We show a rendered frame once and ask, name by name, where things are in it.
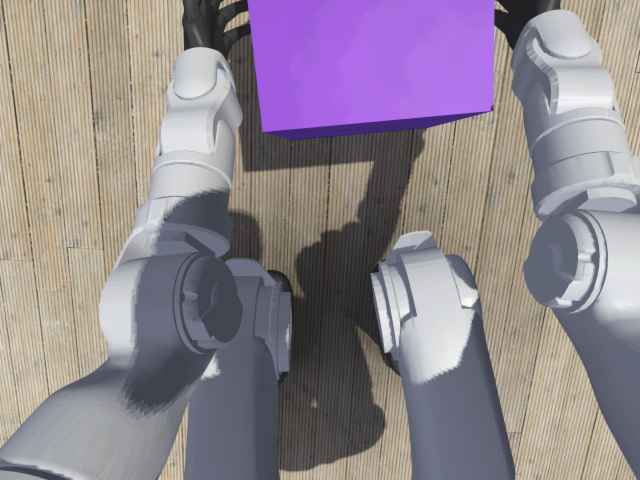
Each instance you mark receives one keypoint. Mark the left robot forearm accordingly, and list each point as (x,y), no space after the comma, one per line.
(192,174)

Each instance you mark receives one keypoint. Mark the left robot hand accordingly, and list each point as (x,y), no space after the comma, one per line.
(204,24)

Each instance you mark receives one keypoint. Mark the carton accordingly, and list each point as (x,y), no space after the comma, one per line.
(327,68)

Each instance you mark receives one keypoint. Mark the left robot upper arm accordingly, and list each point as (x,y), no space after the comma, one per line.
(163,318)

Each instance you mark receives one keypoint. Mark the right robot hand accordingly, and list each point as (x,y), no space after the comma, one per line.
(519,13)

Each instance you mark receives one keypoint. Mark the robot left foot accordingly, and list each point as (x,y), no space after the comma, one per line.
(286,287)

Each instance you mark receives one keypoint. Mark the right robot upper arm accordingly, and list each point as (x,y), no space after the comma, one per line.
(585,265)

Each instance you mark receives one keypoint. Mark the right robot shin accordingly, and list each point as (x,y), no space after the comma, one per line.
(462,275)

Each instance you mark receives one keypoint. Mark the right robot forearm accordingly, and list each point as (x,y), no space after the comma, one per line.
(575,132)

